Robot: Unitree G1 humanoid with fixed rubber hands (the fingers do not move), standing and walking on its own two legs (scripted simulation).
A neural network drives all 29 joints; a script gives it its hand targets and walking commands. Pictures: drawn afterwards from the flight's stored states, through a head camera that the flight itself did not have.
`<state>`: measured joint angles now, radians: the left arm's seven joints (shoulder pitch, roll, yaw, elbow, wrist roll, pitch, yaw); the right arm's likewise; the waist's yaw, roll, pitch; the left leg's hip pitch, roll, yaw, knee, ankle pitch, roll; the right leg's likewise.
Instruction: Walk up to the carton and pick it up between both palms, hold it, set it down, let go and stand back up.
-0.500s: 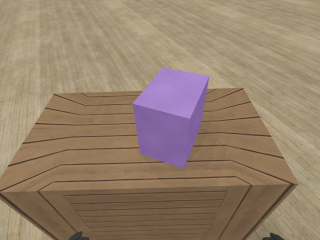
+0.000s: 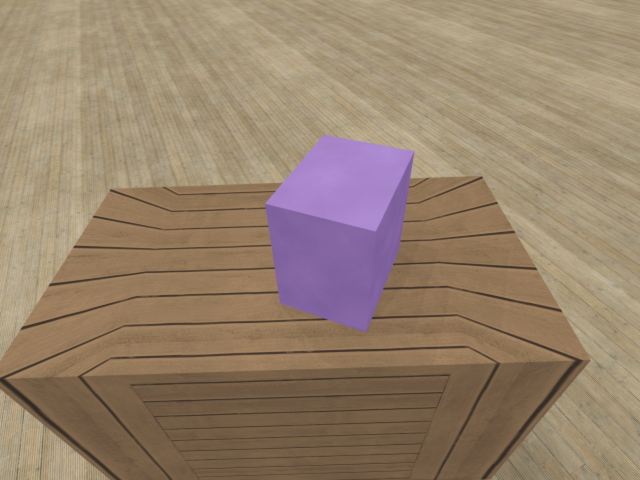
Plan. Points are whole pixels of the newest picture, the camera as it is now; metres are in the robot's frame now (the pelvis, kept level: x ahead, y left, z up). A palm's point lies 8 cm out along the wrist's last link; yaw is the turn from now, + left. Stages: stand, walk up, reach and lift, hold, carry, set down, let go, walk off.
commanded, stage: stand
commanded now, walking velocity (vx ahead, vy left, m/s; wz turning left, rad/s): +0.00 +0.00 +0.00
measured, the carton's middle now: (344, 230) +0.58 +0.00 -0.01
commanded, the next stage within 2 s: none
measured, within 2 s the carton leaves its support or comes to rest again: neither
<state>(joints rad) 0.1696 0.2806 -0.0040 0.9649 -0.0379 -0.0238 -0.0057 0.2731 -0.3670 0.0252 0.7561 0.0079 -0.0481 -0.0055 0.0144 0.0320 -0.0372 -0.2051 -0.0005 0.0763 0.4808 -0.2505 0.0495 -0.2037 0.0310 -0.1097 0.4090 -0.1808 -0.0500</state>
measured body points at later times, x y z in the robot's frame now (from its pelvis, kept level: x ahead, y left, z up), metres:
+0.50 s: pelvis +0.00 +0.00 +0.00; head -0.02 -0.01 +0.45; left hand +0.09 +0.27 -0.13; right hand +0.11 -0.29 -0.10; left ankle +0.01 +0.08 -0.74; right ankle +0.03 -0.09 -0.74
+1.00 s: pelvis +0.00 +0.00 +0.00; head -0.02 -0.01 +0.45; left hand +0.08 +0.27 -0.13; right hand +0.10 -0.30 -0.11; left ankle +0.01 +0.08 -0.74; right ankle +0.03 -0.09 -0.74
